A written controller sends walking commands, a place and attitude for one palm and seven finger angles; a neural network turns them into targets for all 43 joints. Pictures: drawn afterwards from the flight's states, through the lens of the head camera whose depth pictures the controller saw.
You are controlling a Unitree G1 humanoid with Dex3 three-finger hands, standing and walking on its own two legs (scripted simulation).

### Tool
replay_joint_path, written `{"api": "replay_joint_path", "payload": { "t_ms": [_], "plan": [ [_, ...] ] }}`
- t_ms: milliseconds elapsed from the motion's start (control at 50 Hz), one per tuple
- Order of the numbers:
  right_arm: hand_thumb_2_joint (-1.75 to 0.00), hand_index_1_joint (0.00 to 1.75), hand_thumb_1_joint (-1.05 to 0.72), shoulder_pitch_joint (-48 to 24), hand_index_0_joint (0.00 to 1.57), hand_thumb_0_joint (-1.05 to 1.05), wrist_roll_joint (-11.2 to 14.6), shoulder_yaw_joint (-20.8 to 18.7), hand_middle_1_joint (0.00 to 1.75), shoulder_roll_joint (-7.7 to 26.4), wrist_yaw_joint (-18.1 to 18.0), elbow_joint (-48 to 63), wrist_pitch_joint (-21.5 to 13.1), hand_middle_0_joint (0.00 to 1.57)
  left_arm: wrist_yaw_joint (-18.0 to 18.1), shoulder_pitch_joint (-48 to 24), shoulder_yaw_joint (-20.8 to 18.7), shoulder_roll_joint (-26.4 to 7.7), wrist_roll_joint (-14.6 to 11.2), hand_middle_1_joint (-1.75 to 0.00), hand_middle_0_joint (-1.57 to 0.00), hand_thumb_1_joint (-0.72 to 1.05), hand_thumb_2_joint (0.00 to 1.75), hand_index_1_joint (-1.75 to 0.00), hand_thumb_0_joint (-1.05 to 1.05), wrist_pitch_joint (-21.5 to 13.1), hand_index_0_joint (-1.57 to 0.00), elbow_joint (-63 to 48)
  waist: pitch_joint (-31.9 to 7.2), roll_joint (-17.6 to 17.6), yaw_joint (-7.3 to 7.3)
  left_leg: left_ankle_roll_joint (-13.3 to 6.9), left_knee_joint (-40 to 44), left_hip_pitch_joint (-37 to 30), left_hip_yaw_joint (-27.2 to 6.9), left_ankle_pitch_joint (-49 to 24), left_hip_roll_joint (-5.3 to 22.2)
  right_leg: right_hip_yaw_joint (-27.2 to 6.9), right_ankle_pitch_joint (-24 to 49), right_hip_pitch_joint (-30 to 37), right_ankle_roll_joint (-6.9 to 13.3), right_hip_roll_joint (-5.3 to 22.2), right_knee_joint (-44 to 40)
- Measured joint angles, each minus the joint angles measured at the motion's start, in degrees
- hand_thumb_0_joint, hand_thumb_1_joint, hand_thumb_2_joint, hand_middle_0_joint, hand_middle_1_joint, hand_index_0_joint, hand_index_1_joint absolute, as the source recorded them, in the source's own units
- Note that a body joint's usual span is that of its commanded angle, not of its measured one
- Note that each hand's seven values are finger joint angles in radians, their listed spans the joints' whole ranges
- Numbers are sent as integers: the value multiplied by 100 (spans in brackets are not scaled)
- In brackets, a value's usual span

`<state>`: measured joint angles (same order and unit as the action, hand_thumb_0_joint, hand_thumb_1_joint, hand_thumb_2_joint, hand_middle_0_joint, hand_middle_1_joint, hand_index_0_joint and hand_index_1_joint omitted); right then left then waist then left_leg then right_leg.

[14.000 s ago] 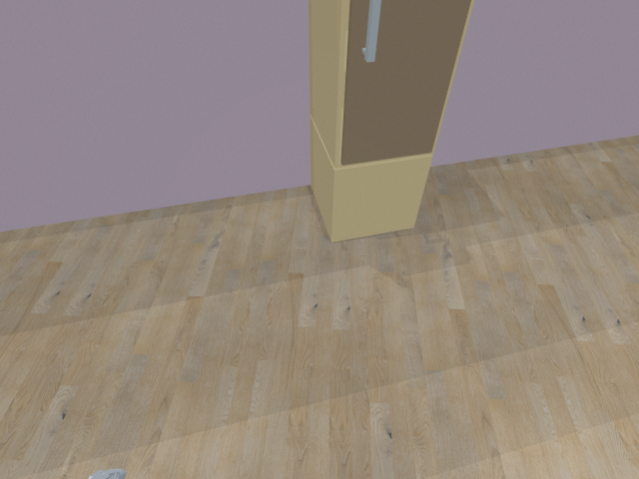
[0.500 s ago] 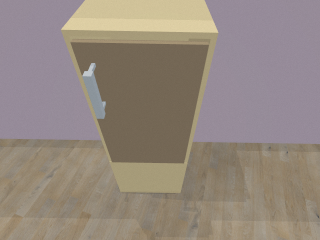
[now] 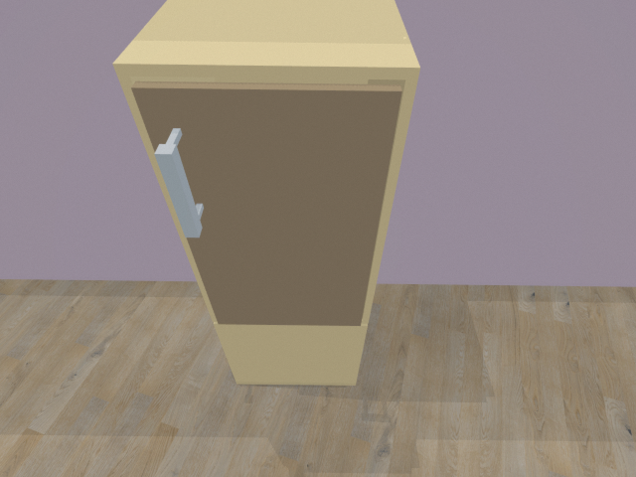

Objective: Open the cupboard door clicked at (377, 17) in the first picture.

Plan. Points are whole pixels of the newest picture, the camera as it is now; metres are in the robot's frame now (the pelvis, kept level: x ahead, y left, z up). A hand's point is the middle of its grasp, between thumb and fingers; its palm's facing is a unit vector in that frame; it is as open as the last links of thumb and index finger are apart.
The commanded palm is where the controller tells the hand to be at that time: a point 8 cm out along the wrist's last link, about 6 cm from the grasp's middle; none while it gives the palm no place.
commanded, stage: look again from close up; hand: left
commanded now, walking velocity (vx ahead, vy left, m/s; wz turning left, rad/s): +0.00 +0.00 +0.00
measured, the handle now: (184, 185) +0.47 +0.23 +0.11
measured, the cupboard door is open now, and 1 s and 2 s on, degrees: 0 0 0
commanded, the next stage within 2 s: shuffle to correct the standing spot in 0.14 s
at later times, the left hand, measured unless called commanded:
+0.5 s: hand out of the picture -0.02 +0.17 -0.18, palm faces +0.05 -0.98 -0.21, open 7.4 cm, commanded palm none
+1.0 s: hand out of the picture -0.05 +0.16 -0.18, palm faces +0.05 -0.99 -0.15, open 7.4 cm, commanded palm none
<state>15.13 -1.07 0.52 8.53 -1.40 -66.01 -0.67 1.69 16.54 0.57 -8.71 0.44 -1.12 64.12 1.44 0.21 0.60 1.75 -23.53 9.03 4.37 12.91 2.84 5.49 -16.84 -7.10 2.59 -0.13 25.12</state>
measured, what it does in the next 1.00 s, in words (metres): stands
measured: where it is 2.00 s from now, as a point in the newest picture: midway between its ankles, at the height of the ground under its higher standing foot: outside the picture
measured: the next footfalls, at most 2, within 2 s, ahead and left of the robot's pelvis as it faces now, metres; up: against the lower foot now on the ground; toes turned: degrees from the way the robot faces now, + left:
none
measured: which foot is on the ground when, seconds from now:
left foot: down 0.00-1.00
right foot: down 0.00-1.00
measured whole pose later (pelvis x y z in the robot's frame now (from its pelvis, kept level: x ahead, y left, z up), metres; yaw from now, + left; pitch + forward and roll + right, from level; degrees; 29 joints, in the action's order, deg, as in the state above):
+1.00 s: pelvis -0.01 +0.01 +0.00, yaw +0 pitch -1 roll +1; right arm 17.5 -1.1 0.3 5.9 -1.4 -66.3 -0.8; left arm 1.4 19.3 0.4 -6.9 0.4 -0.8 65.3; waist 1.4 0.9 0.6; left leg 0.8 -24.2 11.4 4.5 12.1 2.3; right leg 5.3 -15.6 -9.3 1.8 0.5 25.4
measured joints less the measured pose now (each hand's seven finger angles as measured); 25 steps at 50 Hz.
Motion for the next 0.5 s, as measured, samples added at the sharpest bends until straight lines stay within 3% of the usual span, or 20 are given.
{"api": "replay_joint_path", "payload": {
  "t_ms": [340,500],
  "plan": [
    [-90,30,-92,29,20,1,11,-38,30,-59,-12,30,25,20,5,70,-15,65,4,-30,-20,91,90,-30,0,26,-20,-37,59,31,29,49,8,87,-15,-63,40,14,27,-114,57,-38,48],
    [-90,30,-92,-153,20,1,4,-206,30,45,-13,365,199,20,43,-55,-142,54,34,-30,-20,90,90,-30,0,149,-20,-316,213,-25,30,20,-583,496,-5,95,52,-5,-120,-516,71,1,619]
  ]
}}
